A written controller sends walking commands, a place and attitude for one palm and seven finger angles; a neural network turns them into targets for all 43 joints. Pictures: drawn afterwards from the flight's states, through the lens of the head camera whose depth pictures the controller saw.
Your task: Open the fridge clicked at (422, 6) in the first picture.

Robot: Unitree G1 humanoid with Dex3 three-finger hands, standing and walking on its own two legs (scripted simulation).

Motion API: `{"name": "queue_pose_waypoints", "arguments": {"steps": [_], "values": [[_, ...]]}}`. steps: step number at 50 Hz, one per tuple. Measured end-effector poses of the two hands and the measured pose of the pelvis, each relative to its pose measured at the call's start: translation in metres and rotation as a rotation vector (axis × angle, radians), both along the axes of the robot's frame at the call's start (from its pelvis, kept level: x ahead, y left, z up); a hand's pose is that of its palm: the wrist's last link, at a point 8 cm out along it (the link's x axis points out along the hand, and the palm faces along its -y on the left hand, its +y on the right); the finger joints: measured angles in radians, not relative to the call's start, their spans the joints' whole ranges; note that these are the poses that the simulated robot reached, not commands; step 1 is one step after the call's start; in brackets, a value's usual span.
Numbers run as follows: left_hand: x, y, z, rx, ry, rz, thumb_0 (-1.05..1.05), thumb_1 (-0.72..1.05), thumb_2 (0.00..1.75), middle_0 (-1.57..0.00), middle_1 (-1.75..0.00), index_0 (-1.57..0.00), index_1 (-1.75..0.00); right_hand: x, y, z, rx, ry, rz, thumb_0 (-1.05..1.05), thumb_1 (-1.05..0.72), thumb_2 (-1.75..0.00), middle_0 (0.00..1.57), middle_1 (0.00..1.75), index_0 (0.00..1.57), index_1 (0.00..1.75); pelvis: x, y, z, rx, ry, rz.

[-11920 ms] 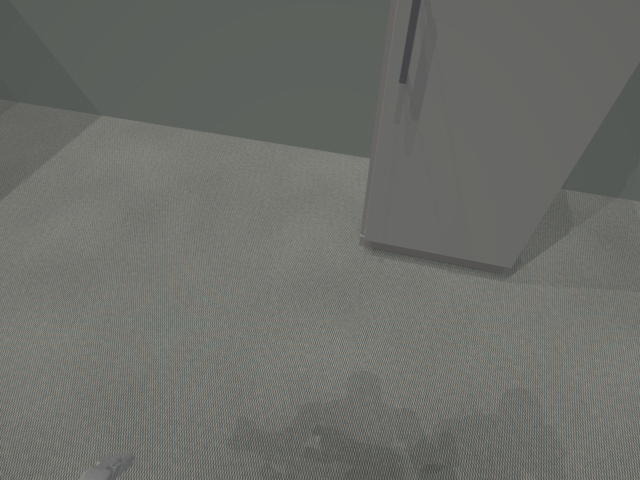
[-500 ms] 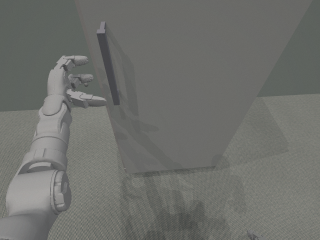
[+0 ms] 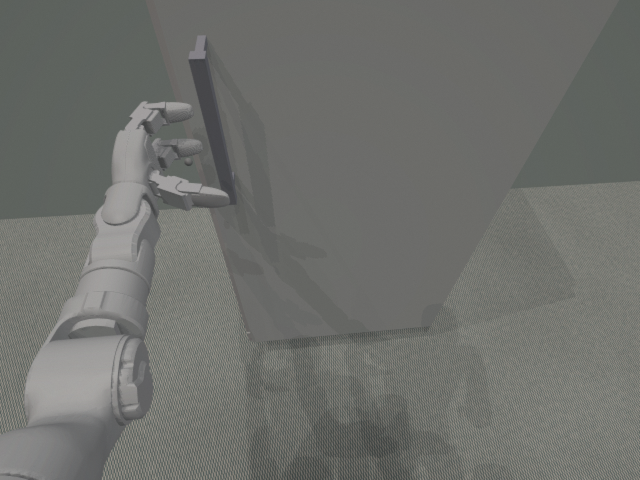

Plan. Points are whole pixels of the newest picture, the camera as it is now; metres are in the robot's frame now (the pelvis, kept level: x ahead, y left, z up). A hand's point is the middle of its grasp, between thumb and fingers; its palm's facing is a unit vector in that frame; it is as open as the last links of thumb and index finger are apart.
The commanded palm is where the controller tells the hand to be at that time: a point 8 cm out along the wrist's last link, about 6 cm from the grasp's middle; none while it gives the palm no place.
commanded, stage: feel for the door with the fingertips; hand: left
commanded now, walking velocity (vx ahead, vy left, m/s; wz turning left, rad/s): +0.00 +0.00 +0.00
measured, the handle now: (218, 131) +0.54 +0.14 +0.14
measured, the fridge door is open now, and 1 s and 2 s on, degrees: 0 0 0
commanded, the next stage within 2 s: slide the fingers in behind the handle in 0.62 s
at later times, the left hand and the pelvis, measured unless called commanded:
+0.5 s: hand (202, 151) +0.48 +0.15 +0.15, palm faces +0.11 -0.99 -0.03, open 14.0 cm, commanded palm +0.46 +0.20 +0.14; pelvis +0.00 +0.00 +0.00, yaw +0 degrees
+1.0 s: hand (200, 148) +0.49 +0.15 +0.15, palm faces +0.11 -0.99 -0.02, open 13.8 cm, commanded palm +0.45 +0.20 +0.14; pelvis +0.00 +0.00 +0.00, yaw -1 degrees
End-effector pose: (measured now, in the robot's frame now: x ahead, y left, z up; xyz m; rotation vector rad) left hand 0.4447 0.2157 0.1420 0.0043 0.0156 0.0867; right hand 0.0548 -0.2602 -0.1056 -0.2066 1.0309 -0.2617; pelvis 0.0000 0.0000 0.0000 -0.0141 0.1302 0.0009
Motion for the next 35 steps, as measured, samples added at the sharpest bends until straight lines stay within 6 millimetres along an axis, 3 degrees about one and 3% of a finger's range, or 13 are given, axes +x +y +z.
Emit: {"name": "queue_pose_waypoints", "arguments": {"steps": [10,21,35], "values": [[-0.001,-0.014,0.003,0.011,-0.016,0.016,-0.01,-0.49,0.3,-0.3,-1.2,-0.3,-1.2,-0.002,0.003,-0.002,0.024,-0.013,-0.017,0.01,-0.9,-0.9,0.2,0.3,0.2,0.3,0.004,0.0,0.001,0.003,-0.003,-0.014],[0.005,-0.012,0.004,0.027,0.006,0.038,-0.01,-0.5,0.3,-0.3,-1.2,-0.3,-1.2,0.0,-0.001,-0.003,0.012,-0.007,0.006,0.01,-0.9,-0.9,0.2,0.3,0.21,0.3,-0.003,-0.003,0.0,0.003,-0.002,-0.002],[0.025,-0.02,0.001,0.014,0.022,0.03,-0.01,-0.49,0.3,-0.32,-1.22,-0.34,-1.24,-0.029,-0.008,-0.006,-0.003,0.069,-0.016,0.01,-0.9,-0.9,0.2,0.3,0.2,0.3,-0.005,-0.006,-0.004,0.005,0.037,-0.004]]}}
